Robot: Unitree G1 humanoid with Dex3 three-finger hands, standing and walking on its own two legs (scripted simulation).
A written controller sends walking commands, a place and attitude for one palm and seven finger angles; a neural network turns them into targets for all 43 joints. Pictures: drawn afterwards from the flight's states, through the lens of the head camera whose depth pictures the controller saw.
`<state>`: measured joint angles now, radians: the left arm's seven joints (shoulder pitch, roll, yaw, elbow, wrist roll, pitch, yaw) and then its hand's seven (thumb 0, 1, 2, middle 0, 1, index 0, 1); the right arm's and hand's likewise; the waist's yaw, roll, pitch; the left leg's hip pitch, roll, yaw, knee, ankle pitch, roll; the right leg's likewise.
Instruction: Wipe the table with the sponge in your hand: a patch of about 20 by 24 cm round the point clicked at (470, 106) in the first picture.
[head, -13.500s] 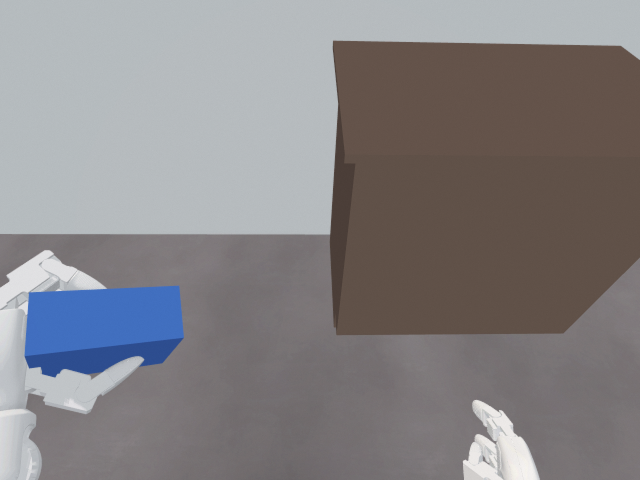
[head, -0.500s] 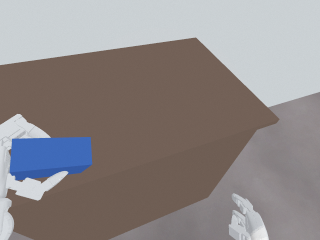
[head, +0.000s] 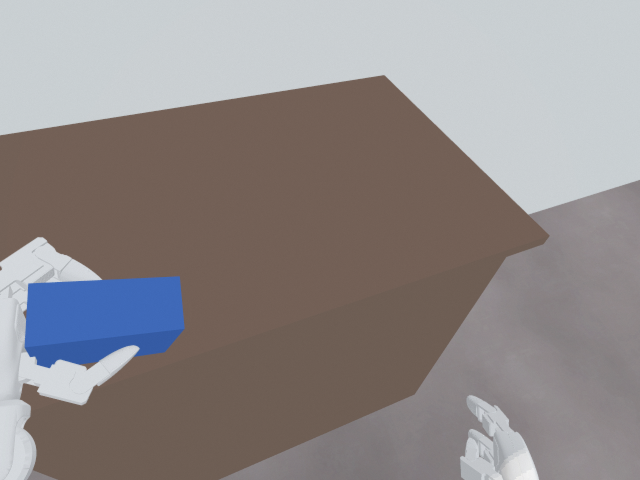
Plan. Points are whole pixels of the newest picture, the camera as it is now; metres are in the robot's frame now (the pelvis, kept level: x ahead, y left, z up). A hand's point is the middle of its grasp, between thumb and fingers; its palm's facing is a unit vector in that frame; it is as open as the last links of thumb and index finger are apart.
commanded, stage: look again from close up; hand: left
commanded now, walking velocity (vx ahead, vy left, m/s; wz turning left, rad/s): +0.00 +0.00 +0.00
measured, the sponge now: (129, 321) +0.23 +0.21 +0.13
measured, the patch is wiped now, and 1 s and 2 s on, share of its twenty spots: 0.00 0.00 0.00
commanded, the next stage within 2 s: turn the palm down, sponge in hand in 0.30 s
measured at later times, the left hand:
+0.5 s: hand (32, 268) +0.25 +0.29 +0.19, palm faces +0.42 -0.76 -0.50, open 9.5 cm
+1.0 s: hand (53, 309) +0.21 +0.25 +0.18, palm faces +0.40 -0.56 -0.73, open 9.5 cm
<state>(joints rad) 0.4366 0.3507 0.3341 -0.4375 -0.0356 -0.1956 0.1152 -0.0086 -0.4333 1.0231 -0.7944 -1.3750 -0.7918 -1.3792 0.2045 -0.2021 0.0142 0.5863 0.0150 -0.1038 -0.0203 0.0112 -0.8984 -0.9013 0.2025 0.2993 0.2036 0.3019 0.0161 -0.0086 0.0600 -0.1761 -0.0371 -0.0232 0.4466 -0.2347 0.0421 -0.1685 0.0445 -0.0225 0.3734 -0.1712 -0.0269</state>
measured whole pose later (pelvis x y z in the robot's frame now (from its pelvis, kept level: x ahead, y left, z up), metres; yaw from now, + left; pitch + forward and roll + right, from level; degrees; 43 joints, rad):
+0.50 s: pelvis +0.00 +0.01 -0.01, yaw +1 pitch -2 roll -1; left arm 0.14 0.53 0.37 -0.32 0.02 -0.11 0.04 -0.01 -0.44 1.02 -0.80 -1.37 -0.80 -1.37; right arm 0.20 -0.22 0.06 0.59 -0.02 -0.11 -0.01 0.01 -0.90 -0.90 0.20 0.30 0.20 0.30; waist 0.08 -0.02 0.05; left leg -0.22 -0.06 -0.03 0.51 -0.26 0.04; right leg -0.23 0.02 -0.03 0.48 -0.22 -0.02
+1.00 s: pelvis -0.02 -0.04 -0.01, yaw +0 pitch -5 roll +1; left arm 0.15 0.56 0.31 -0.34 0.19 0.33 -0.01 -0.01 -0.43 1.03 -0.79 -1.38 -0.79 -1.38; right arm 0.10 -0.27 0.06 0.63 0.04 -0.01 -0.11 0.01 -0.90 -0.90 0.20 0.30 0.20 0.30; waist 0.09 0.09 0.01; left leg -0.19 -0.02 -0.04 0.53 -0.26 -0.01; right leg -0.22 0.06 -0.04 0.55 -0.25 -0.08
